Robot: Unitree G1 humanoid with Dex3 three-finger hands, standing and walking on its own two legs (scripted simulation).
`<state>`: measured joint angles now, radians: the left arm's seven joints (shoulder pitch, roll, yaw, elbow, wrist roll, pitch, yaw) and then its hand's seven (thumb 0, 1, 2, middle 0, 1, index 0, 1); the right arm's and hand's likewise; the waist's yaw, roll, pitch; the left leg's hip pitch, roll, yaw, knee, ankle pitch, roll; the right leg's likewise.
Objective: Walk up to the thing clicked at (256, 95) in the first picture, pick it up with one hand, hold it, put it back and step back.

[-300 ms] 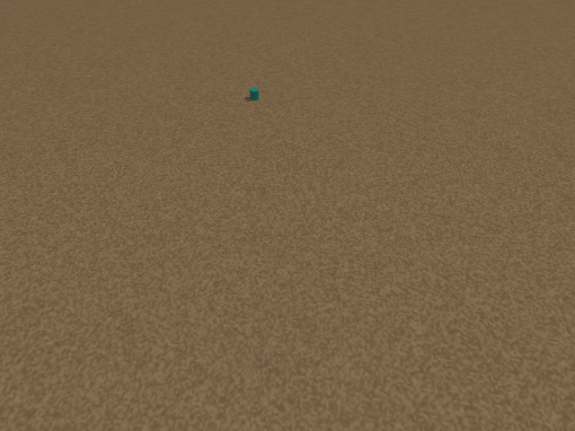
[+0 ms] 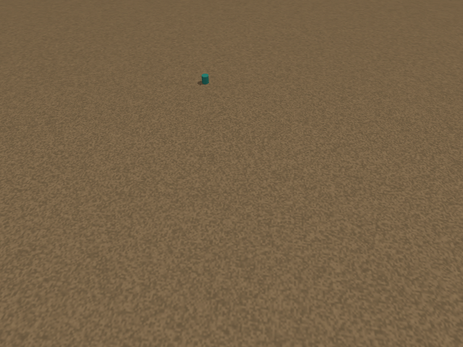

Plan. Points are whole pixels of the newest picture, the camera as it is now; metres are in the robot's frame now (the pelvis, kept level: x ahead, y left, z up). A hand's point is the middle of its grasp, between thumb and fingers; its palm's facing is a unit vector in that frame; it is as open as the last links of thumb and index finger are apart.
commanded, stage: stand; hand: left
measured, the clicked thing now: (205, 79) +2.12 +0.19 -0.75
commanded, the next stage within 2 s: walk up in 0.82 s
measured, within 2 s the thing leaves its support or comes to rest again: neither
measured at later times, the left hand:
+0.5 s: hand out of the picture +0.07 +0.25 -0.16, palm faces -0.03 -0.94 -0.33, open 7.4 cm
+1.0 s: hand out of the picture +0.08 +0.28 -0.15, palm faces -0.01 -0.93 -0.37, open 7.4 cm
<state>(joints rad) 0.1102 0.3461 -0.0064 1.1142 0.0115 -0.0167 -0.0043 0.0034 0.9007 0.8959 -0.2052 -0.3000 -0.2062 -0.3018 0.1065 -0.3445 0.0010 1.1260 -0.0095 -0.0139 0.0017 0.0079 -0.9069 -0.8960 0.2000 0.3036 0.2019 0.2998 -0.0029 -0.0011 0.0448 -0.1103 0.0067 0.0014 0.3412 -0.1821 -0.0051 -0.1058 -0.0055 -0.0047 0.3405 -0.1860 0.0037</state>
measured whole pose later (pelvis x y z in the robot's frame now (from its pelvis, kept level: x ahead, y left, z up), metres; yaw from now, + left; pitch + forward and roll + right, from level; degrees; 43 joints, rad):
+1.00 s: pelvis +0.02 -0.01 -0.01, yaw -1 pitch -2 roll +0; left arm 0.21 0.42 0.08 1.05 0.04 -0.04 -0.08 0.00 0.90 0.90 -0.21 -0.30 -0.21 -0.30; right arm 0.19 -0.40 -0.09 1.05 -0.04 -0.03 0.07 0.01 -0.90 -0.90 0.20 0.30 0.20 0.30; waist 0.03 0.00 0.01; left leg -0.18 0.02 0.02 0.52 -0.31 0.02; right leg -0.21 -0.03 -0.05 0.57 -0.38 -0.03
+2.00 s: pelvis +0.55 -0.02 -0.01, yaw +2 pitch -2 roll +0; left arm 0.25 0.39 0.05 0.90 0.00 -0.10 -0.07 0.00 0.90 0.90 -0.21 -0.30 -0.21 -0.30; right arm 0.26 -0.45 -0.06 0.95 0.00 -0.06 0.07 0.01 -0.91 -0.90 0.20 0.30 0.20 0.30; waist 0.02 0.08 0.04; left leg -0.44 0.08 0.00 1.09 -0.30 0.03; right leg -0.24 -0.05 -0.11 0.51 -0.23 -0.02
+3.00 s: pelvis +1.07 -0.02 -0.01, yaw +2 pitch -2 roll -1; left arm 0.29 0.39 0.05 0.87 0.01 -0.09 -0.06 0.00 0.90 0.90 -0.21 -0.30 -0.21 -0.30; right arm 0.27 -0.43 -0.06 0.91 -0.02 -0.05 0.08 0.01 -0.91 -0.90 0.20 0.30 0.20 0.30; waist 0.01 0.06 0.06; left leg -0.52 0.11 0.01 0.83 -0.22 0.00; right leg -0.16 -0.01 -0.13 0.43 -0.24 -0.04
